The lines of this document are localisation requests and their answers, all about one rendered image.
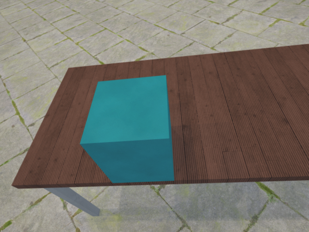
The carton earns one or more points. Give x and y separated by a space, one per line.
128 130

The table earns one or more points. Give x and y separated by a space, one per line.
240 116

